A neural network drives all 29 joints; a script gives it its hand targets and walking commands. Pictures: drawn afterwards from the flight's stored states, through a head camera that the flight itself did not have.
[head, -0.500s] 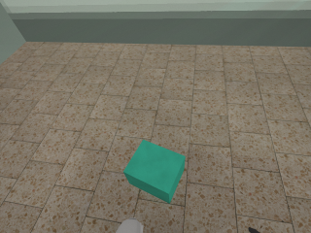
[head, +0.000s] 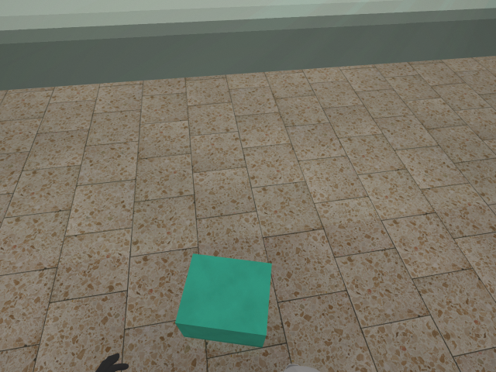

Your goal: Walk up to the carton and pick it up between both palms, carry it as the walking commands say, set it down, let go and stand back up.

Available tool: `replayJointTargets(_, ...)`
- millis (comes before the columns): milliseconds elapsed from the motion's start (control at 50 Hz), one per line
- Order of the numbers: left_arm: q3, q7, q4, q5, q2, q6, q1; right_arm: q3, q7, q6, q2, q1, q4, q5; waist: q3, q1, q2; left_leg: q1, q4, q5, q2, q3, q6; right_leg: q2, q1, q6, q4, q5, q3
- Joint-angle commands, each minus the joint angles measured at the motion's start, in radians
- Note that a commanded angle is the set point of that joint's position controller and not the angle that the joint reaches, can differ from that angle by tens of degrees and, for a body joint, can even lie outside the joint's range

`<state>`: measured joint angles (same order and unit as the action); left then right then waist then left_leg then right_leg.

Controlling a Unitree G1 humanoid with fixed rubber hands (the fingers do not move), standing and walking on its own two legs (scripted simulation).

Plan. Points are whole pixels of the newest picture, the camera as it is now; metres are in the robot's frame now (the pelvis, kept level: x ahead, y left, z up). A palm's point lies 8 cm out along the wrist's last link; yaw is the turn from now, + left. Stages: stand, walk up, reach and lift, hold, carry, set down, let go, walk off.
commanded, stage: walk up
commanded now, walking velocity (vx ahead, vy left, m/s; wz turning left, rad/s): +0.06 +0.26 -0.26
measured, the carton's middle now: (227, 300) +0.45 +0.07 -0.67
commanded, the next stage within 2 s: none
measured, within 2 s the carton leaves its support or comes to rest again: neither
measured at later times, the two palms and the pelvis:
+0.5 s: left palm out of the picture +0.04 +0.39 -0.15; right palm out of the picture +0.08 -0.12 -0.13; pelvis +0.05 +0.13 +0.00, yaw -5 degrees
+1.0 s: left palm out of the picture +0.12 +0.33 -0.12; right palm out of the picture +0.00 -0.12 -0.14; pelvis +0.03 +0.11 +0.01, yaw -7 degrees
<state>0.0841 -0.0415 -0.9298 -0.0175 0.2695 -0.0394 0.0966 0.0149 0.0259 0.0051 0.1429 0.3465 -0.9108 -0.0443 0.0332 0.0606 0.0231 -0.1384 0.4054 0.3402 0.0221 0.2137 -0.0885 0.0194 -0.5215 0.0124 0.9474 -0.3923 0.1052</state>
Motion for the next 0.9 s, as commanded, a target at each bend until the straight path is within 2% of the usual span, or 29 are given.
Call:
replayJointTargets(0,-0.016,-0.006,0.020,0.006,-0.034,0.012,0.116,0.031,0.008,-0.008,0.109,0.060,-0.014,0.005,-0.078,-0.075,-0.178,0.117,0.085,-1.139,-0.250,-0.127,-0.005,0.002,0.127,0.044,-0.227,0.026,0.010)
replayJointTargets(40,-0.007,-0.023,-0.016,0.001,-0.005,0.027,0.234,0.048,0.016,-0.009,0.139,0.008,0.000,0.018,-0.112,-0.155,-0.140,-0.009,0.232,-1.198,-0.220,-0.095,0.059,-0.048,0.340,0.082,-0.430,0.255,-0.041)
replayJointTargets(60,0.014,-0.036,-0.052,-0.002,0.063,0.039,0.336,0.051,0.014,-0.016,0.150,-0.031,0.024,0.027,-0.155,-0.215,-0.035,-0.209,0.392,-0.933,-0.157,-0.064,0.115,-0.188,0.582,0.130,-0.527,0.632,-0.172)
replayJointTargets(80,0.035,-0.048,-0.067,-0.005,0.140,0.044,0.369,0.044,0.008,-0.018,0.124,-0.013,0.056,0.029,-0.223,-0.206,0.280,-0.466,0.701,0.175,-0.041,-0.099,0.145,-0.505,0.791,0.260,-0.539,1.168,-0.522)
replayJointTargets(100,0.035,-0.060,-0.065,-0.009,0.121,0.037,0.332,0.054,0.014,0.002,0.129,0.006,0.033,0.023,-0.244,-0.154,0.182,-0.429,0.774,0.215,-0.089,-0.233,0.119,-0.556,0.673,0.294,-0.536,1.174,-0.517)
replayJointTargets(120,0.022,-0.062,-0.043,-0.005,0.096,0.036,0.255,0.050,0.016,0.015,0.109,0.067,0.010,0.011,-0.183,-0.104,0.173,-0.410,0.783,0.195,-0.093,-0.234,0.127,-0.540,0.527,0.285,-0.568,1.026,-0.471)
replayJointTargets(160,-0.003,-0.048,-0.026,-0.001,0.039,0.033,0.145,0.049,0.000,0.027,0.105,0.035,0.014,-0.003,-0.065,-0.092,0.102,-0.392,0.715,0.101,-0.103,-0.250,0.145,-0.390,0.384,0.209,-0.604,0.696,-0.278)
replayJointTargets(180,-0.019,-0.043,-0.012,-0.005,0.018,0.037,0.125,0.051,-0.006,0.031,0.099,0.034,-0.002,-0.004,-0.047,-0.069,0.081,-0.362,0.640,0.042,-0.089,-0.216,0.144,-0.295,0.354,0.154,-0.606,0.676,-0.188)
replayJointTargets(200,-0.028,-0.038,-0.013,-0.007,0.009,0.045,0.140,0.054,-0.011,0.034,0.081,0.028,-0.009,-0.003,-0.049,-0.069,0.093,-0.331,0.577,0.016,-0.073,-0.185,0.143,-0.260,0.338,0.133,-0.610,0.709,-0.157)
replayJointTargets(240,-0.027,-0.032,-0.021,-0.006,0.026,0.059,0.141,0.048,-0.018,0.034,0.049,0.048,-0.024,0.006,-0.031,-0.052,0.131,-0.258,0.431,-0.014,-0.057,-0.135,0.148,-0.222,0.268,0.114,-0.617,0.643,-0.120)
replayJointTargets(320,-0.020,-0.010,-0.062,0.001,0.057,0.055,0.197,0.029,-0.003,0.027,0.054,-0.011,-0.020,0.035,-0.035,-0.088,0.234,-0.131,0.208,-0.081,-0.022,-0.065,0.170,-0.184,0.232,0.097,-0.637,0.320,-0.153)
replayJointTargets(360,-0.012,0.000,-0.074,-0.009,0.081,0.049,0.212,0.037,0.003,0.011,0.103,0.071,-0.058,0.026,-0.073,-0.052,0.137,0.012,0.069,-0.180,-0.034,-0.064,0.169,-0.186,0.191,0.052,-0.552,0.235,-0.138)
replayJointTargets(380,-0.012,0.006,-0.069,-0.015,0.077,0.047,0.225,0.042,0.009,0.004,0.134,0.128,-0.081,0.019,-0.087,-0.036,0.067,0.076,0.028,-0.182,-0.070,-0.094,0.165,-0.179,0.157,0.020,-0.522,0.128,-0.151)
replayJointTargets(400,-0.015,0.002,-0.075,-0.001,0.037,0.040,0.230,0.053,0.012,-0.016,0.185,0.140,-0.057,0.003,-0.089,0.002,-0.023,0.153,-0.025,-0.251,-0.226,-0.253,0.157,-0.094,0.064,-0.026,-0.397,0.034,-0.088)
replayJointTargets(420,-0.029,0.002,-0.049,-0.003,-0.021,0.032,0.234,0.071,0.016,-0.027,0.284,0.130,-0.029,0.003,-0.069,-0.002,-0.266,0.126,-0.129,-0.391,-0.449,-0.501,0.088,-0.034,-0.028,-0.067,-0.172,-0.141,-0.032)
replayJointTargets(440,-0.024,0.001,-0.055,-0.014,-0.027,0.016,0.246,0.057,0.021,-0.032,0.270,0.072,0.000,0.013,-0.013,-0.041,-0.182,-0.023,-0.105,-0.509,-0.505,-0.498,0.008,-0.061,0.035,-0.054,-0.009,-0.214,-0.086)
replayJointTargets(460,-0.012,0.007,-0.062,-0.006,-0.022,-0.002,0.252,0.071,0.029,-0.024,0.281,0.037,-0.002,0.022,0.026,-0.044,-0.161,-0.051,-0.053,-0.707,-0.535,-0.459,-0.066,-0.051,0.020,-0.066,0.142,-0.230,-0.092)
replayJointTargets(480,-0.002,0.015,-0.044,0.002,-0.011,-0.017,0.222,0.078,0.032,-0.019,0.289,-0.001,0.008,0.023,0.050,-0.055,-0.196,-0.082,-0.019,-0.877,-0.535,-0.414,-0.095,-0.051,-0.025,-0.073,0.241,-0.230,-0.109)
replayJointTargets(500,0.008,0.032,-0.036,0.005,0.017,-0.029,0.218,0.079,0.036,-0.016,0.285,-0.015,0.027,0.029,0.036,-0.064,-0.214,-0.085,-0.015,-0.897,-0.505,-0.354,-0.080,-0.075,-0.034,-0.075,0.288,-0.186,-0.150)
replayJointTargets(520,0.016,0.041,-0.039,0.008,0.015,-0.036,0.221,0.070,0.036,-0.012,0.265,-0.067,0.048,0.025,0.030,-0.089,-0.220,-0.132,-0.011,-0.813,-0.423,-0.271,-0.048,-0.067,-0.010,-0.075,0.306,-0.127,-0.170)
replayJointTargets(560,0.024,0.047,-0.024,0.012,0.027,-0.047,0.220,0.067,0.039,-0.005,0.247,-0.088,0.057,0.010,-0.020,-0.094,-0.240,-0.156,-0.030,-0.640,-0.354,-0.228,-0.006,-0.021,0.006,-0.081,0.370,-0.031,-0.153)
replayJointTargets(600,0.013,0.046,-0.023,-0.001,0.010,-0.042,0.235,0.054,0.031,-0.007,0.213,-0.118,0.066,0.017,-0.059,-0.100,-0.228,-0.193,-0.086,-0.198,-0.282,-0.194,0.011,-0.017,0.073,-0.073,0.289,0.079,-0.088)
replayJointTargets(660,-0.002,0.046,0.010,-0.007,0.008,-0.037,0.180,0.051,0.026,-0.010,0.199,-0.062,0.039,0.011,-0.067,-0.056,-0.233,-0.105,-0.107,-0.057,-0.299,-0.248,-0.009,-0.019,0.070,-0.071,0.045,0.046,-0.048)
replayJointTargets(720,-0.013,0.044,0.041,0.006,0.003,-0.035,0.120,0.063,0.016,-0.011,0.238,0.012,0.016,0.001,-0.061,-0.008,-0.239,-0.004,-0.094,-0.196,-0.372,-0.356,-0.069,-0.031,0.086,-0.067,-0.143,-0.091,-0.060)
replayJointTargets(780,-0.018,0.043,0.020,0.026,-0.001,-0.016,0.170,0.073,0.001,0.001,0.252,0.006,0.002,0.001,-0.051,-0.035,-0.258,-0.010,-0.039,-0.463,-0.370,-0.353,-0.060,-0.026,0.223,-0.030,-0.389,-0.079,-0.056)
replayJointTargets(820,-0.023,0.032,-0.003,0.015,0.018,0.020,0.214,0.066,-0.011,0.001,0.203,-0.027,0.003,0.017,-0.047,-0.071,-0.121,-0.140,0.042,-0.414,-0.271,-0.258,0.019,-0.089,0.449,-0.002,-0.671,0.262,-0.126)
replayJointTargets(840,-0.005,0.027,-0.005,0.000,0.089,0.034,0.207,0.051,-0.016,-0.003,0.145,-0.013,0.015,0.030,-0.053,-0.053,0.121,-0.249,0.139,-0.174,-0.154,-0.169,0.073,-0.253,0.511,0.030,-0.698,0.418,-0.293)
replayJointTargets(860,-0.006,0.027,-0.005,-0.004,0.106,0.040,0.190,0.036,-0.005,0.002,0.104,-0.042,0.018,0.034,-0.009,-0.049,0.222,-0.285,0.176,0.086,-0.093,-0.134,0.095,-0.328,0.444,0.077,-0.731,0.547,-0.352)
replayJointTargets(880,-0.022,0.024,-0.006,-0.007,0.074,0.047,0.183,0.035,-0.001,0.011,0.112,-0.041,0.002,0.026,0.005,-0.041,0.150,-0.244,0.233,0.110,-0.094,-0.163,0.100,-0.324,0.381,0.091,-0.748,0.494,-0.332)
